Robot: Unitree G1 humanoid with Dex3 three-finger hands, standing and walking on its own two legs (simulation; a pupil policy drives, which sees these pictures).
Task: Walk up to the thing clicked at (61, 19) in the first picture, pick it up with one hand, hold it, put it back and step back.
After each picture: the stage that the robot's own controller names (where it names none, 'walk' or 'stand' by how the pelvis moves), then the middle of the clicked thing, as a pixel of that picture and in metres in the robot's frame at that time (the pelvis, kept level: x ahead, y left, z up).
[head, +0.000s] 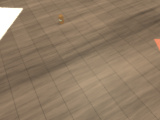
stand; (61, 19) +1.86 +0.35 -0.72
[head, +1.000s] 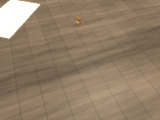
walk; (78, 21) +1.72 +0.19 -0.70
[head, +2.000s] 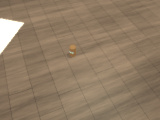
walk; (72, 50) +1.09 +0.16 -0.69
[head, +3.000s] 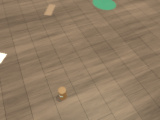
walk; (62, 93) +0.65 +0.20 -0.70
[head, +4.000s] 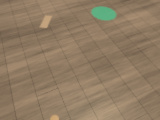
stand; out of the picture +0.44 +0.24 -0.70
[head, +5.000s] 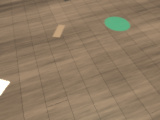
stand; out of the picture +0.38 +0.21 -0.72
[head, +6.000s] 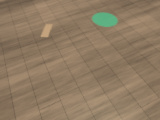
stand; out of the picture +0.35 +0.24 -0.72
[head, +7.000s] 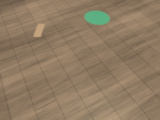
stand; out of the picture +0.35 +0.25 -0.72
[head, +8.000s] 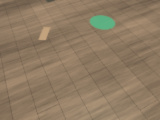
stand; out of the picture +0.34 +0.24 -0.73
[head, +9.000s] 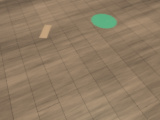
stand; out of the picture +0.34 +0.24 -0.73
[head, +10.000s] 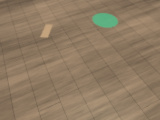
go down; out of the picture +0.34 +0.24 -0.73
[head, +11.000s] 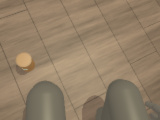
go down; (26, 62) +0.43 +0.25 -0.35
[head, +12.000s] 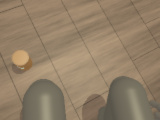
approach; (23, 61) +0.42 +0.26 -0.30
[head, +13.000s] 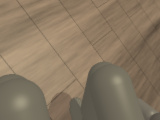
close in; out of the picture +0.41 +0.30 -0.22
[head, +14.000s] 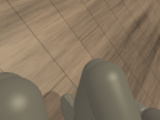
close; out of the picture +0.40 +0.30 -0.22
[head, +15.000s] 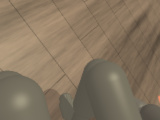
lift; out of the picture +0.37 +0.28 -0.23
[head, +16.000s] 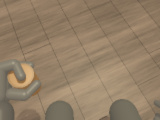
lift; (26, 81) +0.33 +0.21 -0.01
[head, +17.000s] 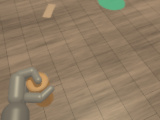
hold; (41, 90) +0.32 +0.18 +0.00
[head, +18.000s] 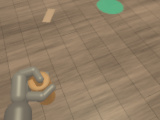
hold; (43, 89) +0.33 +0.17 +0.00
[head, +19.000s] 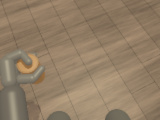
crouch; (32, 70) +0.39 +0.20 -0.06
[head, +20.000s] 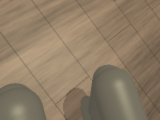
lower; out of the picture +0.44 +0.29 -0.17
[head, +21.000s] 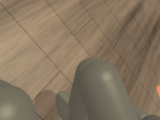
lower; out of the picture +0.41 +0.31 -0.23
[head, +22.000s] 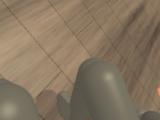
lower; out of the picture +0.41 +0.31 -0.23
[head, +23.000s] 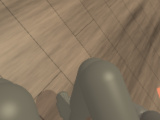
lower; out of the picture +0.41 +0.31 -0.23
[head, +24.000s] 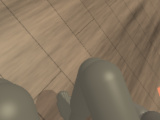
lower; out of the picture +0.41 +0.31 -0.23
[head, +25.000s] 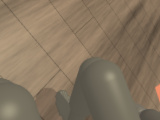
withdraw; out of the picture +0.40 +0.29 -0.23
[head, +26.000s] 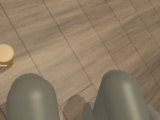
stand; (4, 57) +0.42 +0.27 -0.26
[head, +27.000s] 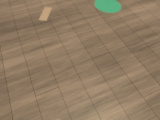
stand; out of the picture +0.37 +0.19 -0.63
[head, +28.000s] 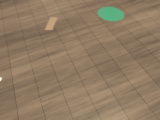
stand; out of the picture +0.38 +0.20 -0.66
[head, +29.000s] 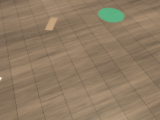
stand; out of the picture +0.37 +0.20 -0.67
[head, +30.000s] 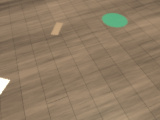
stand; out of the picture +0.39 +0.19 -0.72
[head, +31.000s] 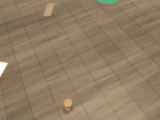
walk; (68, 105) +0.49 +0.21 -0.70
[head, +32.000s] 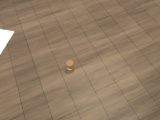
walk; (70, 66) +0.80 +0.15 -0.69
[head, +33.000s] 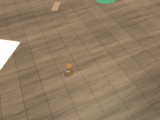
stand; (69, 69) +0.97 +0.20 -0.71
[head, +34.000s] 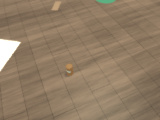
stand; (69, 69) +0.97 +0.20 -0.73
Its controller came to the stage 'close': yes
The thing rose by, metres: 0.70
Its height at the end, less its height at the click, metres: +0.00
